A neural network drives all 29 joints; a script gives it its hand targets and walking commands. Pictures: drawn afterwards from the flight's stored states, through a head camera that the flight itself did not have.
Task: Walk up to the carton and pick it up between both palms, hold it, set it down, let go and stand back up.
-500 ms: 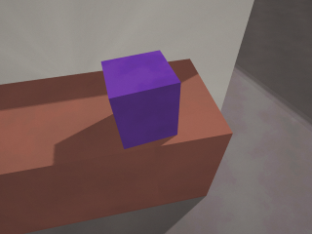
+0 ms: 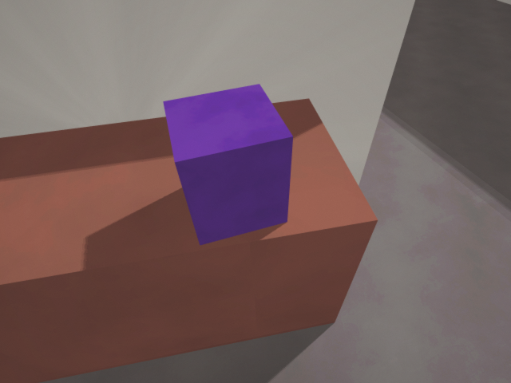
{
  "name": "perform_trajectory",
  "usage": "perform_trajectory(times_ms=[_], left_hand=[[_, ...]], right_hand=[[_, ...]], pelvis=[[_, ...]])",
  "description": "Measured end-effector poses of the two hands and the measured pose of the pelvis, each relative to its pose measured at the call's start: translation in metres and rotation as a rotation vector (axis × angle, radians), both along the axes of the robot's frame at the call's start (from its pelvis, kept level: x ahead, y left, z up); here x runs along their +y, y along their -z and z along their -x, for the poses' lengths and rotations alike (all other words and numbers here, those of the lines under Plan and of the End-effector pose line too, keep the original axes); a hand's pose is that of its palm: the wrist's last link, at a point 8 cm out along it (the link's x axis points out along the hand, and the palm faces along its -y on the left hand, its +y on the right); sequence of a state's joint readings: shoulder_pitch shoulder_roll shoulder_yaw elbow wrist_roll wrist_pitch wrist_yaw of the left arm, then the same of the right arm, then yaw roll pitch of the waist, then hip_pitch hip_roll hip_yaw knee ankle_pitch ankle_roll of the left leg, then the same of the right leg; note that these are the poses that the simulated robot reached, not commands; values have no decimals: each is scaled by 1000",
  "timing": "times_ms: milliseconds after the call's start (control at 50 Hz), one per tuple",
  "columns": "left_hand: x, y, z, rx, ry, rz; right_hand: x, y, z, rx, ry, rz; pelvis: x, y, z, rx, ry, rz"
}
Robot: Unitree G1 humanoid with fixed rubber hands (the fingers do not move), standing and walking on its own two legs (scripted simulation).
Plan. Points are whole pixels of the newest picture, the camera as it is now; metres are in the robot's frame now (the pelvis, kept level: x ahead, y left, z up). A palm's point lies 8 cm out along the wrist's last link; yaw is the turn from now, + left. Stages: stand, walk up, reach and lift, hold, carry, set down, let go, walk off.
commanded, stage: stand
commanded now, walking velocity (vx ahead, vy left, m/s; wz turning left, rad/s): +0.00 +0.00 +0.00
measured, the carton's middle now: (229, 165) +0.56 +0.10 +0.01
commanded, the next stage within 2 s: walk up in 0.28 s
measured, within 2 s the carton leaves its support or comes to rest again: neither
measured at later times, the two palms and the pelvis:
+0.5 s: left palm out of the picture -0.03 +0.19 -0.15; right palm out of the picture -0.05 -0.19 -0.15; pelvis +0.01 +0.00 +0.00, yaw +0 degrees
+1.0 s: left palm out of the picture +0.05 +0.30 -0.17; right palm out of the picture +0.12 -0.16 -0.16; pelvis +0.07 +0.06 -0.02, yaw +6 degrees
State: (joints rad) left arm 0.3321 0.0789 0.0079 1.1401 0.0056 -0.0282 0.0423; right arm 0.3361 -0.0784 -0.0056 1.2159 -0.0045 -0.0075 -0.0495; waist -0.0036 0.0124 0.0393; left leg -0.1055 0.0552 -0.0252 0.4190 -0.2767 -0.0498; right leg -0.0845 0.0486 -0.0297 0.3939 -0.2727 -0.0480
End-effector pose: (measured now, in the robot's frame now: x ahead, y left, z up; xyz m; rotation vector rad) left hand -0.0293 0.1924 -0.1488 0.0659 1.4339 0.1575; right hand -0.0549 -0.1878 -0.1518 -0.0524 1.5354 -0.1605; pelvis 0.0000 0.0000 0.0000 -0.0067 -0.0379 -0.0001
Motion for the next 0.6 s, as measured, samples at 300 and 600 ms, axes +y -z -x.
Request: perform_trajectory(times_ms=[300,600], left_hand=[[-3,-2,5,17,7,-3],[14,1,9,-15,-54,-42]], right_hand=[[-2,1,-3,10,4,-6],[-14,4,-28,20,-165,18]], pelvis=[[-3,0,1,13,1,0],[6,6,-16,17,-76,34]])
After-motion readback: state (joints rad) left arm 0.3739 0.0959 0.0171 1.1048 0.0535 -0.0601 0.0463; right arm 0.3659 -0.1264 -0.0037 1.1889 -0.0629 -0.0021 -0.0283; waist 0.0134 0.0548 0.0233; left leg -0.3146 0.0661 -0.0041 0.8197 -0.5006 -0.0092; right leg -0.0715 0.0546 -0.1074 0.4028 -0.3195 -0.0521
